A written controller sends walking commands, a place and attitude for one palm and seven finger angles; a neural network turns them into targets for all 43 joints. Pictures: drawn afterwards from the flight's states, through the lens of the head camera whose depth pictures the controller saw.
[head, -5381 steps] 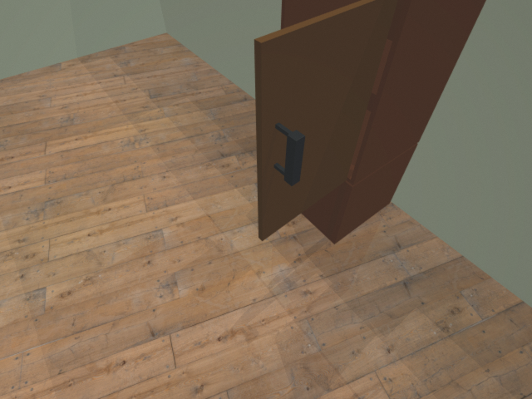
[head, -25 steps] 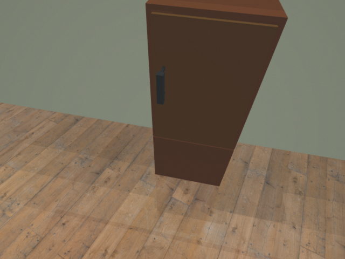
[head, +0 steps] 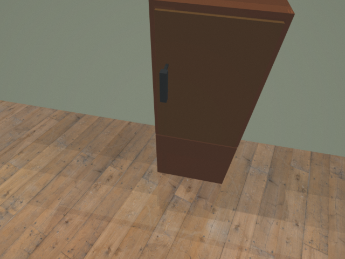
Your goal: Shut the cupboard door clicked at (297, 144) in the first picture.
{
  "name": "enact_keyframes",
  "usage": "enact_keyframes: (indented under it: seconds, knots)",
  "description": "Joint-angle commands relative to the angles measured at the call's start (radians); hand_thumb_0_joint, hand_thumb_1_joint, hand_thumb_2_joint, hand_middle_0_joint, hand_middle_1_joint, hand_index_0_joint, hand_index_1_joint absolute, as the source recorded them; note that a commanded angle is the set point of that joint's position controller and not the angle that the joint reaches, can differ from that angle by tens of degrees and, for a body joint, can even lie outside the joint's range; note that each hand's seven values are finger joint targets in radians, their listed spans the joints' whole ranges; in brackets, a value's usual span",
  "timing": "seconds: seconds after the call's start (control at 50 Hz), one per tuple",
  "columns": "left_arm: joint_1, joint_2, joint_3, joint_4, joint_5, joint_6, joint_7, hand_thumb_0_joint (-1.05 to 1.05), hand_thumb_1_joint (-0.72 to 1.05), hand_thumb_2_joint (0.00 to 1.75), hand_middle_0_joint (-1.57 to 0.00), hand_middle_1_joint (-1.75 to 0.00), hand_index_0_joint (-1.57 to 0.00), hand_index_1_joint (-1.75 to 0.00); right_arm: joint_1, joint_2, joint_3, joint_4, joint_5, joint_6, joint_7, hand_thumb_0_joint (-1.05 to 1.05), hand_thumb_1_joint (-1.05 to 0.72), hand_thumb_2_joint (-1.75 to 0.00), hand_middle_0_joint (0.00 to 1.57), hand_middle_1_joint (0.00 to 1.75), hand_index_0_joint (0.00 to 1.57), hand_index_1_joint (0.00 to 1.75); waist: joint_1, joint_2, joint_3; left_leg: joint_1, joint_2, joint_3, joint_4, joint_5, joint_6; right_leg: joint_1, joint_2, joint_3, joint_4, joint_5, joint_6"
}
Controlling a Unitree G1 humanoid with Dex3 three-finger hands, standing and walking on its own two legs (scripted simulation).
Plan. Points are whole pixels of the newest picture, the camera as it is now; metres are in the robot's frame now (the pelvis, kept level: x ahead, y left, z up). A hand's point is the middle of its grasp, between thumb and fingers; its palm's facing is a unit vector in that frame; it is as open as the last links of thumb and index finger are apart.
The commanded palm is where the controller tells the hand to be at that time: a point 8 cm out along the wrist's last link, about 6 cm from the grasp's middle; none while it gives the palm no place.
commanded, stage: look to check the result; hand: left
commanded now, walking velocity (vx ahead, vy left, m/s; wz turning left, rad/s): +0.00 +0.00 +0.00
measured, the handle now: (165, 83) +0.72 +0.07 +0.00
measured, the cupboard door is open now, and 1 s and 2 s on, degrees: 0 0 0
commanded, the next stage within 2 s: stand and wait in 0.30 s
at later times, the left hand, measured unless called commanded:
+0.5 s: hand out of the picture +0.00 +0.16 -0.18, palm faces +0.03 -0.99 -0.16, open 7.4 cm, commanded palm none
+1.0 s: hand out of the picture +0.01 +0.16 -0.18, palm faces +0.03 -0.99 -0.17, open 7.4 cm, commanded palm none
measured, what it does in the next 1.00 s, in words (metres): stands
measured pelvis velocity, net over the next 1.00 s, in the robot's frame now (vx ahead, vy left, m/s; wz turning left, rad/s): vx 0.03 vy -0.01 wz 0.00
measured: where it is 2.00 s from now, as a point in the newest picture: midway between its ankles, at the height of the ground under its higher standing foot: outside the picture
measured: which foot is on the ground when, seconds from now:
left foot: down 0.00-1.00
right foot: down 0.00-1.00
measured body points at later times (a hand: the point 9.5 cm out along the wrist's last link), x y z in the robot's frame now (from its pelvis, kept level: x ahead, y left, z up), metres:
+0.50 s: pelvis +0.02 +0.00 +0.00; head +0.03 +0.00 +0.45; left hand +0.00 +0.21 -0.16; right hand +0.01 -0.22 -0.16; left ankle +0.02 +0.10 -0.74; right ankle +0.02 -0.14 -0.74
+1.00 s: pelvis +0.03 -0.01 +0.00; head +0.04 +0.00 +0.45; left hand +0.01 +0.21 -0.16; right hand +0.02 -0.22 -0.16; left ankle +0.02 +0.10 -0.74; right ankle +0.02 -0.14 -0.74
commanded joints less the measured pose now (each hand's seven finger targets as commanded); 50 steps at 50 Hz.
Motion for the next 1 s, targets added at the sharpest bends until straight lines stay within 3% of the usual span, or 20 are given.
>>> enact_keyframes:
  seconds: [0.0, 0.14, 0.46, 0.98]
  knots:
    - [0.072, 0.081, 0.016, -0.020, -0.005, -0.007, 0.008, 0.00, 0.90, 0.90, -0.20, -0.30, -0.20, -0.30, 0.075, -0.107, -0.016, -0.019, -0.004, -0.014, -0.003, 0.00, -0.90, -0.90, 0.20, 0.30, 0.20, 0.30, -0.003, -0.001, 0.068, -0.039, 0.108, -0.111, -0.121, -0.026, 0.004, -0.036, -0.063, 0.060, -0.080, -0.009, -0.050]
    - [0.064, 0.084, 0.015, -0.019, -0.004, -0.005, 0.008, 0.00, 0.90, 0.90, -0.20, -0.30, -0.20, -0.30, 0.067, -0.115, -0.014, -0.018, -0.005, -0.015, -0.003, 0.00, -0.90, -0.90, 0.20, 0.30, 0.20, 0.30, -0.003, 0.014, 0.067, -0.039, 0.113, -0.122, -0.140, -0.046, 0.005, -0.025, -0.058, 0.057, -0.074, -0.002, -0.049]
    - [0.057, 0.095, 0.015, -0.017, -0.007, -0.011, 0.010, 0.00, 0.90, 0.90, -0.20, -0.30, -0.20, -0.30, 0.048, -0.123, -0.010, -0.011, -0.001, -0.018, -0.006, 0.00, -0.90, -0.90, 0.20, 0.30, 0.20, 0.30, -0.001, 0.002, 0.043, 0.019, 0.110, -0.094, -0.099, 0.104, 0.002, -0.005, -0.068, 0.057, -0.082, 0.064, -0.050]
    - [0.052, 0.100, 0.015, -0.007, -0.009, -0.011, 0.010, 0.00, 0.90, 0.90, -0.20, -0.30, -0.20, -0.30, 0.037, -0.125, -0.007, 0.006, -0.001, -0.021, -0.010, 0.00, -0.90, -0.90, 0.20, 0.30, 0.20, 0.30, -0.001, 0.002, 0.057, 0.039, 0.115, -0.092, -0.110, 0.135, -0.001, 0.019, -0.073, 0.051, -0.096, 0.088, -0.050]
